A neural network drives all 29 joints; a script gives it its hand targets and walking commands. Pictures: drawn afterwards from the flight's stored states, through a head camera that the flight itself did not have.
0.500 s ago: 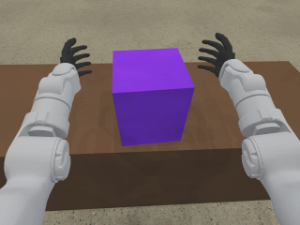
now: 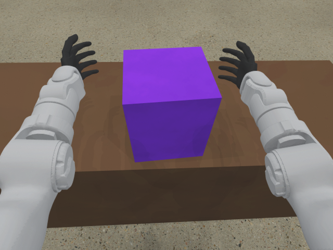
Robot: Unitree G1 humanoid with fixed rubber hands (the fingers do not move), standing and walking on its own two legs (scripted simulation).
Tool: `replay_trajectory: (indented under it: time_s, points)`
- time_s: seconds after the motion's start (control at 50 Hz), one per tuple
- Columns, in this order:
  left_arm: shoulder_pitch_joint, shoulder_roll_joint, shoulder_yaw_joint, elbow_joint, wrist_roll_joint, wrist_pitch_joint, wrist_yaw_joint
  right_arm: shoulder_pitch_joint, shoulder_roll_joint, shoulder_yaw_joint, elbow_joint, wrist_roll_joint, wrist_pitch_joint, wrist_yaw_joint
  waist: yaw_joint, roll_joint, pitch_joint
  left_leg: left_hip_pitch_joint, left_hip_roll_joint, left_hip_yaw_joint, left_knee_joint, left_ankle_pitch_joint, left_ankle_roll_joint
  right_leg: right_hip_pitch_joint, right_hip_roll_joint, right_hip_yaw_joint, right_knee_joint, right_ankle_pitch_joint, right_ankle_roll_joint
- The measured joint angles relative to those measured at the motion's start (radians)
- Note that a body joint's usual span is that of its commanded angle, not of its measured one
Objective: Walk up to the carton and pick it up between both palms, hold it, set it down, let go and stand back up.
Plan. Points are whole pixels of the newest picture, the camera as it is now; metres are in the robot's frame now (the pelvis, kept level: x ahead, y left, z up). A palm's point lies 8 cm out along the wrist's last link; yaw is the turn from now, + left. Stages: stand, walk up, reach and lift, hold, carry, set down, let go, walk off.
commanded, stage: reach and lift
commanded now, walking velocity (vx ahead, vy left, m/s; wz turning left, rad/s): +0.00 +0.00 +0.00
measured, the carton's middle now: (166, 107) +0.49 +0.00 +0.05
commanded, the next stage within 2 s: none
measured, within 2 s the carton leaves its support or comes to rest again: neither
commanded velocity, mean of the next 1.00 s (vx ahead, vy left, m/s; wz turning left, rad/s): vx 0.00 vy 0.00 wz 0.00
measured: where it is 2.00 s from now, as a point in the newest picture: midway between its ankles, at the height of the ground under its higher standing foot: outside the picture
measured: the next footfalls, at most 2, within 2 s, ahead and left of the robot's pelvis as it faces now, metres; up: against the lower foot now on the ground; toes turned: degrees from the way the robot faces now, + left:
none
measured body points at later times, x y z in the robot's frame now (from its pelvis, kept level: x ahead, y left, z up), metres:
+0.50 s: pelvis +0.01 +0.00 +0.00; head +0.09 +0.00 +0.44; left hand +0.49 +0.22 +0.11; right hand +0.50 -0.16 +0.11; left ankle +0.02 +0.15 -0.74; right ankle -0.02 -0.08 -0.74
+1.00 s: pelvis +0.02 -0.01 +0.00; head +0.10 -0.02 +0.44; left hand +0.50 +0.16 +0.10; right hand +0.50 -0.15 +0.10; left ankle +0.02 +0.15 -0.74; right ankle -0.02 -0.08 -0.74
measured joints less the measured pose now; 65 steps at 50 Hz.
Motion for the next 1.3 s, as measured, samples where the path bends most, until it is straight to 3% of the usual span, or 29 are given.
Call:
replay_trajectory:
  time_s: [0.38,0.6,0.8,0.88,0.98,1.08,1.16,1.3]
  points:
    - [0.035,0.000,0.000,0.172,0.000,-0.226,-0.051,0.099,0.076,0.010,0.019,-0.070,-0.201,-0.003,0.000,0.001,-0.028,-0.082,0.007,0.000,0.000,0.000,-0.004,-0.082,0.007,0.000,0.000,0.000,0.000]
    - [0.082,-0.018,0.000,0.173,0.003,-0.298,-0.051,0.129,0.115,0.009,0.020,-0.124,-0.278,-0.023,0.000,-0.001,-0.079,-0.159,0.007,0.000,0.000,0.000,-0.007,-0.160,0.007,-0.001,0.000,0.000,0.000]
    - [0.082,-0.112,0.005,0.174,0.138,-0.325,-0.051,0.130,0.135,0.000,0.020,-0.207,-0.315,-0.045,0.000,0.019,-0.096,-0.178,0.008,0.000,0.000,0.000,-0.007,-0.179,0.007,-0.002,0.000,0.000,0.000]
    - [0.083,-0.148,0.082,0.174,0.209,-0.334,-0.025,0.130,0.150,-0.024,0.020,-0.249,-0.324,-0.058,0.000,0.033,-0.097,-0.178,0.008,0.000,0.000,0.000,-0.007,-0.179,0.007,-0.002,0.000,0.000,0.000]
    - [0.084,-0.152,0.185,0.174,0.306,-0.335,-0.026,0.130,0.183,-0.100,0.020,-0.326,-0.334,-0.071,0.000,0.040,-0.097,-0.178,0.010,0.000,0.000,0.000,-0.005,-0.180,0.009,-0.003,0.000,0.003,0.000]
    - [0.085,-0.161,0.285,0.174,0.405,-0.347,-0.041,0.130,0.226,-0.275,0.020,-0.529,-0.351,-0.055,0.000,0.031,-0.097,-0.176,0.010,0.000,-0.003,0.001,-0.001,-0.180,0.009,-0.004,0.000,0.007,0.000]
    - [0.087,-0.168,0.314,0.174,0.421,-0.355,-0.041,0.130,0.252,-0.402,0.018,-0.655,-0.362,-0.031,0.000,0.022,-0.097,-0.172,0.010,0.000,-0.010,0.004,-0.001,-0.180,0.008,-0.006,0.000,0.013,0.000]
    - [0.091,-0.174,0.327,0.174,0.423,-0.365,-0.031,0.130,0.271,-0.475,0.014,-0.715,-0.370,-0.016,0.000,0.024,-0.097,-0.172,0.010,0.000,-0.010,0.005,-0.001,-0.180,0.007,-0.010,0.000,0.013,0.000]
